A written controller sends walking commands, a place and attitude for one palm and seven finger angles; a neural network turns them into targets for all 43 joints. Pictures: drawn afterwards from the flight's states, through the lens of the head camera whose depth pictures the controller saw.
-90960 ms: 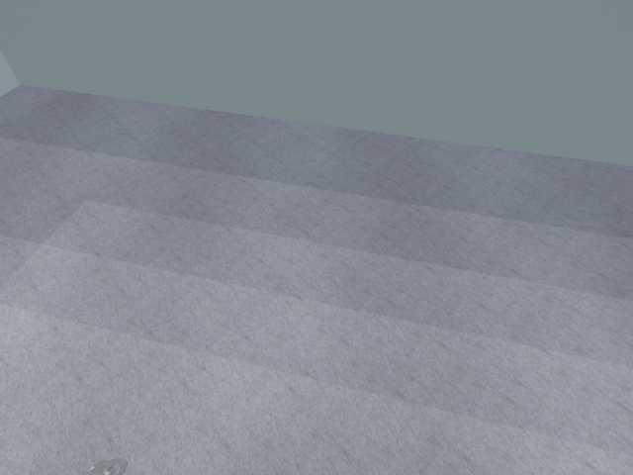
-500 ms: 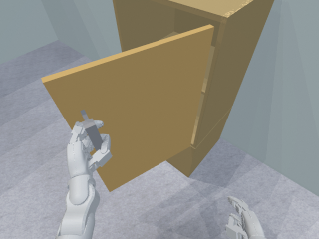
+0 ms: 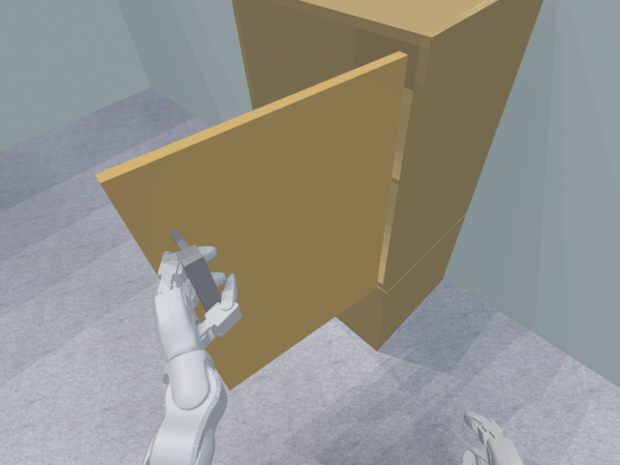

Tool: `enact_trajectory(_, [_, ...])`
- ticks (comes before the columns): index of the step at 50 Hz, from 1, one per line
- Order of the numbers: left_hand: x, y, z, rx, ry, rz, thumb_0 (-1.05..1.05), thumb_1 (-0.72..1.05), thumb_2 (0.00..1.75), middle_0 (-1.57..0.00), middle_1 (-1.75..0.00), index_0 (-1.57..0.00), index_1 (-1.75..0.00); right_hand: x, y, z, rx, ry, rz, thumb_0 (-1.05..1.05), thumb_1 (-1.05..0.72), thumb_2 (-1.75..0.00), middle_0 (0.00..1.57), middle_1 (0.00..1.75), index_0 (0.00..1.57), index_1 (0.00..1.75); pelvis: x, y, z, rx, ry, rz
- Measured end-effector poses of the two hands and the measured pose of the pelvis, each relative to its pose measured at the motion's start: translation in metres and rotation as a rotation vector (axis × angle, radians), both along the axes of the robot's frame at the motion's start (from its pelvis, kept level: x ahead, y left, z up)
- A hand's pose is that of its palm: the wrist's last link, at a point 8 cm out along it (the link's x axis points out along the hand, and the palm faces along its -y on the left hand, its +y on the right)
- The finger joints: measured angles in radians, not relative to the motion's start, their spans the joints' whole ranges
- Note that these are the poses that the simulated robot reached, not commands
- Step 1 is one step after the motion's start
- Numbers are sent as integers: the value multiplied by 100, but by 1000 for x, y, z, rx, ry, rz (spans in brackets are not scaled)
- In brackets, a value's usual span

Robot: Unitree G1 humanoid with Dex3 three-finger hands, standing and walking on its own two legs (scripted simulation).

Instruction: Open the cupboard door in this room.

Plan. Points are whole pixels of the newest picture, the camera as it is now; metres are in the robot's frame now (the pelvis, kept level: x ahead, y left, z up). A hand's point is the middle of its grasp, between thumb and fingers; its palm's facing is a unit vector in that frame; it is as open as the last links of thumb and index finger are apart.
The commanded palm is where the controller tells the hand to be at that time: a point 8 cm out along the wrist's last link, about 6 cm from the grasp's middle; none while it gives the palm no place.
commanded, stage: open thumb and fingers to let go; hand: left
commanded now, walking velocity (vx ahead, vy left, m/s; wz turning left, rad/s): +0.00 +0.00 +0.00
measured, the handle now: (198, 277) +0.34 +0.17 +0.07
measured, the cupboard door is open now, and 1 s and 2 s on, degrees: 81 82 81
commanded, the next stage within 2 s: slide the hand sideways off the handle in 0.60 s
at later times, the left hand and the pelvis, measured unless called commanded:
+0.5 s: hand (222, 294) +0.31 +0.13 +0.08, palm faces +0.36 -0.93 +0.00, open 14.3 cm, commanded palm +0.27 +0.18 +0.07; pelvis -0.01 +0.03 +0.00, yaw -1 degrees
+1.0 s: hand (210, 318) +0.28 +0.14 +0.08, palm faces -0.12 -0.99 -0.01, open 15.9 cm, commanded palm +0.25 +0.19 +0.07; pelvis -0.02 +0.05 +0.00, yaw -1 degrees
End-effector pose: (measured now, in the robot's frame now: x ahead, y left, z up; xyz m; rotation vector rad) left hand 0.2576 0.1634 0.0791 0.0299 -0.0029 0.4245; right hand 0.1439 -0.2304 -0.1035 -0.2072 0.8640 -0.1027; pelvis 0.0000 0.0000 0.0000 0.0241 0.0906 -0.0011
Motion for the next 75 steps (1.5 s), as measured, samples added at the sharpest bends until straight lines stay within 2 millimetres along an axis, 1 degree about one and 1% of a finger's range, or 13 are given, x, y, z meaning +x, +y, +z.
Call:
enact_trajectory(6, [6,8,2,-15,-10,-8,2,25,62,-35,-127,-34,-128,-9,-2,0,-3,3,-17,1,-91,-90,20,30,20,30,-6,1,2,-2,-2,-2])
enact_trajectory(14, [8,8,1,-27,-15,-22,1,-22,42,-32,-122,-31,-123,-4,11,7,4,-36,-3,1,-91,-90,20,30,20,30,-9,11,3,-6,-2,-5])
enact_trajectory(18, [10,5,2,-28,-20,-32,0,-36,36,-30,-114,-29,-115,2,22,10,10,-57,10,1,-91,-90,20,30,20,30,-9,17,2,-8,-2,-6])
enact_trajectory(22, [11,3,1,-30,-22,-38,0,-44,33,-28,-102,-27,-102,7,33,12,17,-69,24,1,-91,-90,20,30,20,30,-8,23,1,-11,-2,-8])
enact_trajectory(29, [11,9,1,-23,-21,-66,-1,-49,31,-36,-85,-35,-84,12,50,13,25,-67,44,1,-91,-90,20,30,20,30,-8,33,0,-19,-5,-7])
enact_trajectory(37, [8,11,1,-11,-23,-86,-1,-50,30,-45,-69,-42,-69,13,62,12,23,-60,62,1,-91,-90,20,30,20,30,-9,42,-2,-25,-4,-4])
enact_trajectory(42, [5,26,0,82,-31,-373,-1,-50,30,-36,-54,-27,-54,5,63,11,15,-67,61,1,-91,-90,20,30,20,30,-12,45,-4,-27,-12,3])
enact_trajectory(44, [5,29,0,70,-19,-482,-1,-50,30,-31,-48,-23,-48,1,63,12,15,-81,52,1,-91,-90,20,30,20,30,-14,48,-4,-32,-20,6])
enact_trajectory(47, [5,31,0,11,-13,-548,-1,-50,30,-25,-41,-20,-43,-3,63,14,19,-108,37,1,-91,-90,20,30,20,30,-16,51,-3,-33,-23,1])
enact_trajectory(58, [-6,23,-1,-22,-13,-537,-1,-50,30,-23,-36,-22,-37,-4,64,26,41,-169,17,1,-91,-90,20,30,20,30,-11,53,-2,-24,-16,-39])
enact_trajectory(65, [-21,41,-6,-6,20,-485,-1,-50,30,-22,-34,-21,-34,4,58,27,37,-176,12,1,-91,-90,20,30,20,30,-6,48,-3,-25,-10,-42])
enact_trajectory(70, [-34,58,-6,10,25,-441,-1,-50,30,-20,-32,-19,-33,13,52,26,27,-189,26,1,-91,-90,20,30,20,30,-2,43,-4,-28,0,-29])
enact_trajectory(75, [-42,69,-6,19,24,-440,-1,-50,30,-19,-31,-17,-31,21,46,23,15,-203,41,1,-91,-90,20,30,20,30,1,39,-7,-30,15,-17])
